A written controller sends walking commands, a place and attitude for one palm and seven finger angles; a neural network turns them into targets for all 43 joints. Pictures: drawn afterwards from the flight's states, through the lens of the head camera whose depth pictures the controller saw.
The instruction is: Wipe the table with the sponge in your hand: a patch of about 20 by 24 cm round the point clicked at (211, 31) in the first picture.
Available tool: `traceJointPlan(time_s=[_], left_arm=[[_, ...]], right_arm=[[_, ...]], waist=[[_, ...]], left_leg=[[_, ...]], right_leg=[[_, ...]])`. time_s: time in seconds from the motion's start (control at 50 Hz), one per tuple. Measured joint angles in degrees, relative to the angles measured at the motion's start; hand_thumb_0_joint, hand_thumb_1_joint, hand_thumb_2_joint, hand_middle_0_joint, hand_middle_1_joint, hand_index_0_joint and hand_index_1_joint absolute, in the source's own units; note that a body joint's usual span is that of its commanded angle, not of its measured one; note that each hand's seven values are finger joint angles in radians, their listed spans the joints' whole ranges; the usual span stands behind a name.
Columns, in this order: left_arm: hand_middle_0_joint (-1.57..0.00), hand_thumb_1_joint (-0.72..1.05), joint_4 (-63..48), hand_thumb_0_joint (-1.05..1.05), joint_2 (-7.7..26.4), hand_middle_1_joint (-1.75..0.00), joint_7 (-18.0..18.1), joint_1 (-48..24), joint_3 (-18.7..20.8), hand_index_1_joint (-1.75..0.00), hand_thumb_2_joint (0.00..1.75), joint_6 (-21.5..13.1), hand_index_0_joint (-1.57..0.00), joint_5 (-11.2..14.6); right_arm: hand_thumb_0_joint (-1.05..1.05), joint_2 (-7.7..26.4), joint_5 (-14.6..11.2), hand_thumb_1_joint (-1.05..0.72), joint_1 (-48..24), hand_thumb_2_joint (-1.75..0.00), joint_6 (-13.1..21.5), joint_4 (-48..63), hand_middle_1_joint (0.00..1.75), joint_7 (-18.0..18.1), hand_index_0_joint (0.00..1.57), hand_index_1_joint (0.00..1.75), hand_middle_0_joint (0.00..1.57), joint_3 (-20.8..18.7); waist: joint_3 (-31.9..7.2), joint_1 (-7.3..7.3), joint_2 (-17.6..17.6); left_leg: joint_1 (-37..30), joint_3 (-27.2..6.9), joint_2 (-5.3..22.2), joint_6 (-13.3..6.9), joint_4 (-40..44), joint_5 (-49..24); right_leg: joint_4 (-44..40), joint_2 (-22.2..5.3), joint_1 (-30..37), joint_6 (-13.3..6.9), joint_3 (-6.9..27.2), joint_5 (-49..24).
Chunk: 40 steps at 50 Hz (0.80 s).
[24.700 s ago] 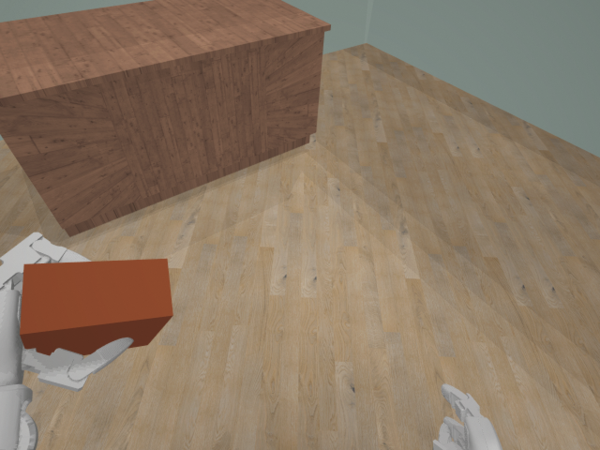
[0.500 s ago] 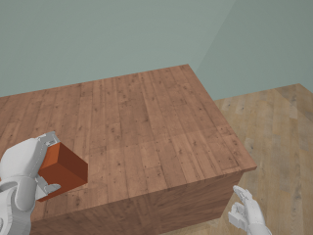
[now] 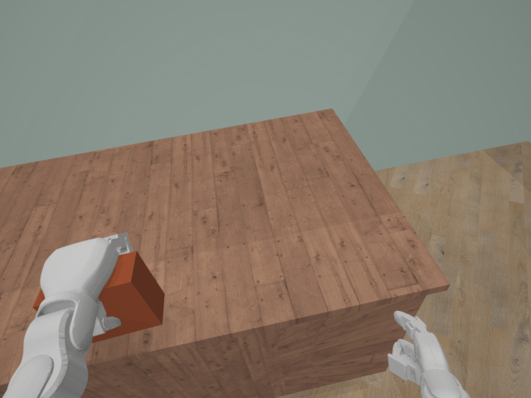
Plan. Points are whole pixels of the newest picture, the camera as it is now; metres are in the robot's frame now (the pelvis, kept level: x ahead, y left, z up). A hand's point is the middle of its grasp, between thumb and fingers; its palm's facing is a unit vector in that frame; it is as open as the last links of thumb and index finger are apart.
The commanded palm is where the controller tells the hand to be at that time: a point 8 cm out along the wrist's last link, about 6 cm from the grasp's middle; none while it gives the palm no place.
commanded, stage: turn the palm down, sponge in hand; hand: left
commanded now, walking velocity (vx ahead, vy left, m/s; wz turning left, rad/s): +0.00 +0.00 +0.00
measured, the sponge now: (112, 306) +0.21 +0.29 +0.04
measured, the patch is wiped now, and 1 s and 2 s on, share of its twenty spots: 0.00 0.00 0.00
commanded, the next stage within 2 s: move the sponge above the wiping area in 0.30 s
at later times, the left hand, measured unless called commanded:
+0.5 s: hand (117, 284) +0.22 +0.27 +0.08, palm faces -0.03 -0.08 -1.00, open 10.1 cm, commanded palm +0.20 +0.27 +0.15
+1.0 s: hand (122, 275) +0.24 +0.28 +0.06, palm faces -0.02 -0.07 -1.00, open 10.1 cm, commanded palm +0.22 +0.27 +0.13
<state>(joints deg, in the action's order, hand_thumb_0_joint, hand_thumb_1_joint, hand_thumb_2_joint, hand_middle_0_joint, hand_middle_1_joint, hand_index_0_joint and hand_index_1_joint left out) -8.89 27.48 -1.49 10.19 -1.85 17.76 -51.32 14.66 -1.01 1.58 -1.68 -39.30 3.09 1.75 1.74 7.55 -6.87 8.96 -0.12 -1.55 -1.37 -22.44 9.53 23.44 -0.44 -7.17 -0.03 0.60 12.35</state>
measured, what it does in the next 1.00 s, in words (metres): stands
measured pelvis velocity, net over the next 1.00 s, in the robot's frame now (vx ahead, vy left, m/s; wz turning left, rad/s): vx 0.01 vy -0.01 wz -0.01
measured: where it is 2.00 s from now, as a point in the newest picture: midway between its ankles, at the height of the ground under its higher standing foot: outside the picture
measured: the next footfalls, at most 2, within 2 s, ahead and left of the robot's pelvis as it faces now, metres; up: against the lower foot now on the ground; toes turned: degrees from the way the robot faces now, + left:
none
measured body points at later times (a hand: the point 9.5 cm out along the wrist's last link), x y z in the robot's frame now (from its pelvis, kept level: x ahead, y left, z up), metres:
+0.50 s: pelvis +0.00 -0.01 +0.00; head -0.01 -0.05 +0.45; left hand +0.22 +0.27 +0.13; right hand +0.25 -0.21 -0.09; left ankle +0.03 +0.11 -0.74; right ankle +0.01 -0.12 -0.74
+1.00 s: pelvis +0.01 -0.01 +0.00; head +0.00 -0.04 +0.45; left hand +0.24 +0.28 +0.12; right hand +0.24 -0.21 -0.09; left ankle +0.03 +0.11 -0.74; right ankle +0.01 -0.12 -0.74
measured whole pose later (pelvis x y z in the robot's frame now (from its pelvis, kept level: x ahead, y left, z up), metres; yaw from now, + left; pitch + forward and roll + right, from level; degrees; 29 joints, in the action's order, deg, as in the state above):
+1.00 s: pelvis +0.01 -0.01 +0.00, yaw -1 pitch -3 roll +0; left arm -0.2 26.3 2.8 5.0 -2.7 13.4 -54.3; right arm 14.2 -1.2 2.0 -0.6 -41.6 3.7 0.4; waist 1.4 7.6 -5.2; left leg 9.9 0.1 -0.7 -0.8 -22.9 10.2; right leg 23.3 0.5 -8.1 -0.6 1.1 12.5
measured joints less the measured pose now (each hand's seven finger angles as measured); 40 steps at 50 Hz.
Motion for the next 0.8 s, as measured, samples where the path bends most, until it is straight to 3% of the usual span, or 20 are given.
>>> traceJointPlan(time_s=[0.06,0.16,0.26,0.36,0.44,0.56,0.8], left_arm=[[-0.74,-0.50,-0.5,0.00,0.3,-1.35,-0.8,0.7,-0.7,-1.34,1.04,-2.5,-0.75,-0.4],[-0.74,-0.50,-0.9,0.00,1.5,-1.35,1.1,0.5,0.9,-1.34,1.04,-5.5,-0.75,-1.3],[-0.74,-0.50,-0.5,0.00,1.0,-1.35,2.8,-0.3,2.5,-1.34,1.04,-3.4,-0.75,-0.6],[-0.74,-0.50,0.4,0.00,0.0,-1.35,1.4,-0.4,1.1,-1.34,1.04,-0.9,-0.75,-0.3],[-0.74,-0.50,0.4,0.00,0.1,-1.35,0.2,0.0,-0.1,-1.34,1.04,-1.8,-0.75,-0.7],[-0.74,-0.50,1.0,0.00,0.5,-1.35,1.6,-0.3,0.5,-1.34,1.04,-4.4,-0.75,-1.4],[-0.74,-0.50,4.7,0.00,-0.7,-1.35,2.3,-1.9,0.4,-1.34,1.04,-2.6,-0.75,-1.4]], right_arm=[[0.01,-0.2,0.4,-0.91,-0.2,-0.90,0.2,0.0,0.30,0.3,0.20,0.30,0.20,0.1],[0.01,-0.8,0.6,-0.91,-0.1,-0.90,0.4,-0.6,0.30,0.3,0.20,0.30,0.20,-0.2],[0.01,-0.5,0.2,-0.90,-0.2,-0.90,0.4,-1.1,0.30,0.0,0.20,0.30,0.20,-0.6],[0.01,0.3,-0.1,-0.91,-0.5,-0.90,0.3,-1.0,0.30,0.0,0.20,0.30,0.20,-0.7],[0.01,0.4,0.1,-0.91,-0.5,-0.90,0.3,-0.7,0.30,0.2,0.20,0.30,0.20,-0.7],[0.01,-0.1,0.2,-0.91,-0.1,-0.90,0.6,-1.1,0.30,0.3,0.20,0.30,0.20,-0.9],[0.01,0.1,-0.1,-0.91,0.4,-0.90,0.9,-1.7,0.30,0.2,0.20,0.30,0.20,-1.3]], waist=[[0.4,0.29,0.2],[0.6,0.99,1.1],[0.3,0.90,0.9],[0.1,0.27,0.4],[0.3,0.12,0.3],[0.3,0.46,0.8],[-0.1,-0.14,1.0]], left_leg=[[-0.3,0.1,0.2,0.1,0.1,0.0],[-0.7,0.1,1.0,0.7,-0.1,0.3],[-0.8,0.0,1.3,0.9,-0.1,0.4],[-0.8,0.0,1.0,0.8,0.3,0.2],[-1.0,0.1,1.0,0.8,0.4,0.2],[-0.8,0.3,1.3,1.0,0.1,0.5],[0.0,0.3,1.1,0.7,-0.1,0.6]], right_leg=[[0.0,0.2,0.2,-0.2,0.1,0.0],[-0.5,1.0,0.8,-0.7,0.2,-0.2],[-0.9,1.3,1.0,-0.9,0.1,-0.3],[-0.7,1.0,0.9,-0.8,0.1,-0.2],[-0.5,1.0,0.8,-0.8,0.3,-0.1],[-0.5,1.4,0.7,-1.0,0.5,-0.1],[-0.4,1.1,0.0,-0.7,0.5,0.0]])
